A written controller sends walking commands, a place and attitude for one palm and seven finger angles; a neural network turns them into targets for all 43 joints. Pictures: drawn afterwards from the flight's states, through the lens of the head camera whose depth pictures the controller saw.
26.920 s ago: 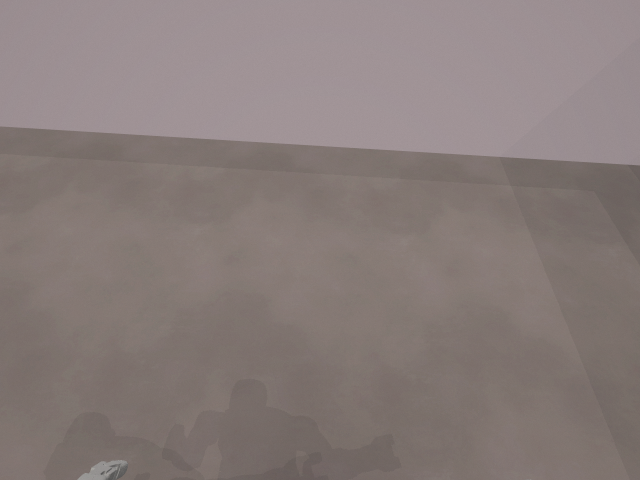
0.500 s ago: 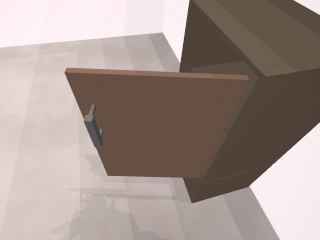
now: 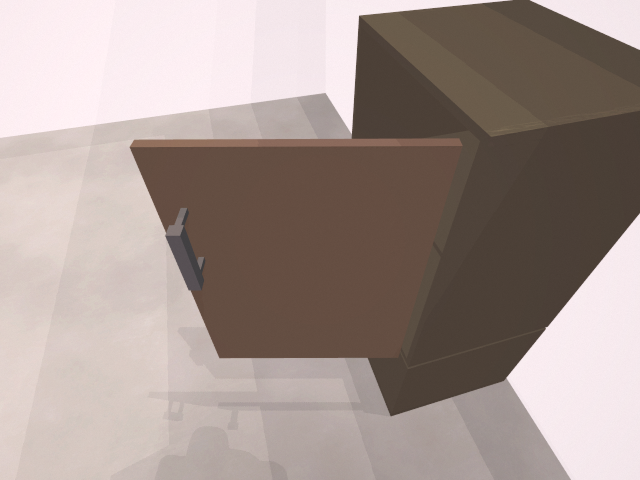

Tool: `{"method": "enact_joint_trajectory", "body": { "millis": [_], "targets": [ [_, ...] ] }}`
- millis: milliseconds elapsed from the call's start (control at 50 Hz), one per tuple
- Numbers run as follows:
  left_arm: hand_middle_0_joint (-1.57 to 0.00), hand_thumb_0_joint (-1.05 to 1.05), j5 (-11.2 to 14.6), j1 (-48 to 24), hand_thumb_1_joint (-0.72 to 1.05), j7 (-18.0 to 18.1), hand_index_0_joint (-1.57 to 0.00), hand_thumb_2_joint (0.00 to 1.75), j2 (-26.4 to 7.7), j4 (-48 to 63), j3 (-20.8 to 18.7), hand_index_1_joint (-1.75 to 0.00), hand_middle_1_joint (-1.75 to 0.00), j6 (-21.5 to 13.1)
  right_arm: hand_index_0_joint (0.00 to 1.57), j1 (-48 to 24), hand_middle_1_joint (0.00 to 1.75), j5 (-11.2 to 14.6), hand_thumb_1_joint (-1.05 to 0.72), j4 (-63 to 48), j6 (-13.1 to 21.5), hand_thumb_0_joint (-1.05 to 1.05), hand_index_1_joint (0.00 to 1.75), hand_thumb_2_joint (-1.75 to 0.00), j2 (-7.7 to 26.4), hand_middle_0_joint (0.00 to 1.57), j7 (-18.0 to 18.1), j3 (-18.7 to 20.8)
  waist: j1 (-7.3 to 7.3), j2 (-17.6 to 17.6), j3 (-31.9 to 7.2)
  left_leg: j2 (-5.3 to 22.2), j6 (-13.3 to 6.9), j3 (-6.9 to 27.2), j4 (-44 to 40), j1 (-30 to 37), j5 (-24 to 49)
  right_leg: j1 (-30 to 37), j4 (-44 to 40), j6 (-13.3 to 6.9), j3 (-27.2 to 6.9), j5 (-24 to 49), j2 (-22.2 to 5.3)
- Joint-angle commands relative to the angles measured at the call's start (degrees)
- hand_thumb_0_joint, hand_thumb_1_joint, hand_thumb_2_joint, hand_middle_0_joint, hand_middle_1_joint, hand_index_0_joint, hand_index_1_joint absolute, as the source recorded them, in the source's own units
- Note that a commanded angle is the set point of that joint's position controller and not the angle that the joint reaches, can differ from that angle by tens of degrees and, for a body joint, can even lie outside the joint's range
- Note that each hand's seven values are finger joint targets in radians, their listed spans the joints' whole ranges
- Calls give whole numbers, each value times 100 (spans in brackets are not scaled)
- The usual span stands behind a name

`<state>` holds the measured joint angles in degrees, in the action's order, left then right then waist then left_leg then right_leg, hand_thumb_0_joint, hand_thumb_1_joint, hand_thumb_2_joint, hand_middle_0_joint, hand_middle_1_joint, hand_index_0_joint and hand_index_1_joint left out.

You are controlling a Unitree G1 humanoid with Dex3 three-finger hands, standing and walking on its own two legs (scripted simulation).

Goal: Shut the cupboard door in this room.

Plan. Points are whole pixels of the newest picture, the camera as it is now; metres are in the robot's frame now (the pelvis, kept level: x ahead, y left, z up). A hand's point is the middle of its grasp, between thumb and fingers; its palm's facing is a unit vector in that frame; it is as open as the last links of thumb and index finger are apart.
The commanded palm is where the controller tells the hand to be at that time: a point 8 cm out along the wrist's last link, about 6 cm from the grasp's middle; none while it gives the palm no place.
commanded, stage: come to a stop and stand still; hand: left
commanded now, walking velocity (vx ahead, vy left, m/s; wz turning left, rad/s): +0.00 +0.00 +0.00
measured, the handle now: (189, 250) +0.44 +0.23 +0.03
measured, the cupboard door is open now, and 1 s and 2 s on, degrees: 74 74 74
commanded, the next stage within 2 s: look again from close up in 0.58 s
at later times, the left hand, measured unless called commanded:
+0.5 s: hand out of the picture +0.02 +0.15 -0.16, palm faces +0.02 -0.98 -0.19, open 7.3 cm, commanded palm none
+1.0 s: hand out of the picture +0.03 +0.14 -0.16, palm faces +0.03 -0.98 -0.20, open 7.4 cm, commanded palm none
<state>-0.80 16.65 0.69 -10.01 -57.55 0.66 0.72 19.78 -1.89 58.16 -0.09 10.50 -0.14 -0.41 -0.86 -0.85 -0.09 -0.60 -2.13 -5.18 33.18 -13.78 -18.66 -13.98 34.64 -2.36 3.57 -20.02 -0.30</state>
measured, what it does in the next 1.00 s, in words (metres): stands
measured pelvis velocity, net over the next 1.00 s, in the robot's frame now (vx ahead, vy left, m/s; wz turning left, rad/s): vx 0.03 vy -0.03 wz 0.01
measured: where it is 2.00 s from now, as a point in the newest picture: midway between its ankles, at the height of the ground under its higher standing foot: outside the picture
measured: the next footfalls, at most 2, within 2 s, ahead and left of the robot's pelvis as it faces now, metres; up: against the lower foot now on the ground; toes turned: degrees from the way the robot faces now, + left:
none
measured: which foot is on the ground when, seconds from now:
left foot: down 0.00-1.00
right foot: down 0.00-1.00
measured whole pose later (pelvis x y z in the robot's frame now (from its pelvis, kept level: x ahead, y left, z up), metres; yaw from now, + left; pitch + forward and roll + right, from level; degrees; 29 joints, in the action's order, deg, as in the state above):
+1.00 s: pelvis +0.03 -0.03 +0.01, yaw +1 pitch +0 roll +1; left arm -0.3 15.9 1.9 -8.7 -64.3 1.1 -1.2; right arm 14.9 -0.8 66.0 1.2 8.5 2.0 -1.4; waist 0.5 0.3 2.4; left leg 0.6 0.5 -3.7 21.5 -6.2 -14.8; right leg -6.3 23.3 -3.9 4.8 -16.9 1.7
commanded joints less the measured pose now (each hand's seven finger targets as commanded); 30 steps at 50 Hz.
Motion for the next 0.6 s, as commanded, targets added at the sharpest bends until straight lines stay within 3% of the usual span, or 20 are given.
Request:
{"method": "enact_joint_trajectory", "body": {
  "millis": [0, 40, 80, 120, 200, 380, 520, 580],
  "targets": [
    [-20, 0, -2, 90, 90, 70, -20, 90, -580, 215, -161, -30, -30, -164, 20, 174, 30, 62, -90, -147, 208, 0, 30, -90, 466, 20, 103, 32, 166, -376, 650, 705, -213, 1084, -1390, -405, 153, -107, -690, -166, -493, -148, -313],
    [-20, 0, 9, 256, 90, 84, -20, 90, -480, 52, -119, -30, -30, -200, 20, 160, 30, 97, -90, -60, 254, 0, 30, -90, 464, 20, 141, 16, 228, -40, 427, 699, -224, 942, -1232, -311, 840, 279, -737, -139, -515, 519, -395],
    [-20, 0, 29, 287, 90, 102, -20, 90, -465, -87, -114, -30, -30, -232, 20, 227, 30, 108, -90, 87, 279, 0, 30, -90, 390, 20, 177, -5, 192, 151, 228, 603, -140, 757, -1038, -33, 1438, 417, -791, -158, -600, 1165, -531],
    [-20, 0, 46, 323, 90, 120, -20, 90, -475, -204, -97, -30, -30, -253, 20, 286, 30, 121, -90, 232, 283, 0, 30, -90, 338, 20, 198, -12, 152, 75, 38, 589, -92, 667, -944, 280, 1755, 475, -825, -159, -609, 1624, -614],
    [-20, 0, 51, 331, 90, 154, -20, 90, -424, -374, -74, -30, -30, -262, 20, 317, 30, 133, -90, 444, 268, 0, 30, -90, 273, 20, 234, -15, 118, 67, 62, 628, -55, 624, -949, 499, 2145, 516, -862, -146, -577, 2127, -628],
    [-20, 0, 30, 373, 90, 190, -20, 90, -329, -564, -49, -30, -30, -238, 20, 45, 30, 135, -90, 632, 207, 0, 30, -90, 194, 20, 270, 14, 103, 144, 402, 647, -9, 598, -1133, 617, 1953, 421, -1135, -96, -614, 2295, -644],
    [-20, 0, 29, 381, 90, 189, -20, 90, -406, -563, -61, -30, -30, -254, 20, -74, 30, 121, -90, 613, 204, 0, 30, -90, 267, 20, 268, 17, 106, 101, 185, 667, 14, 572, -1199, 823, 2128, 592, -1217, -81, -626, 2608, -676],
    [-20, 0, 26, 353, 90, 186, -20, 90, -434, -555, -64, -30, -30, -249, 20, -121, 30, 128, -90, 610, 196, 0, 30, -90, 297, 20, 271, 14, 112, 82, 261, 668, 25, 573, -1230, 786, 2074, 609, -1270, -74, -623, 2576, -663]
  ]
}}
